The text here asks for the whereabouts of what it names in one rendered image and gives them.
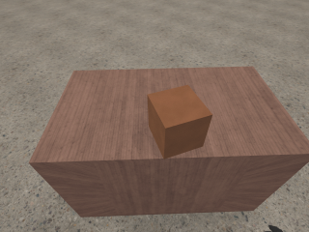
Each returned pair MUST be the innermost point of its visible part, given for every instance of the pedestal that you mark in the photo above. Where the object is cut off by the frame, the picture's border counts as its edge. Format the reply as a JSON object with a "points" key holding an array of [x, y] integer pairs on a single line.
{"points": [[99, 154]]}

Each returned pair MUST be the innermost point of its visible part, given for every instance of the carton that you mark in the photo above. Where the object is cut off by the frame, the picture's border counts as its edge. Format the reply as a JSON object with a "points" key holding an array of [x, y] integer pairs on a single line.
{"points": [[178, 120]]}

